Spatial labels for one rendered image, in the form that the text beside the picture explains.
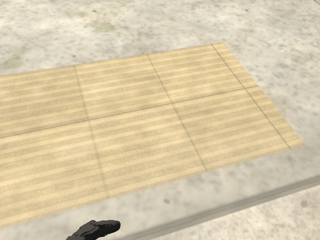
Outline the robot left hand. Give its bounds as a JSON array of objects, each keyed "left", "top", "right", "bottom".
[{"left": 66, "top": 220, "right": 121, "bottom": 240}]

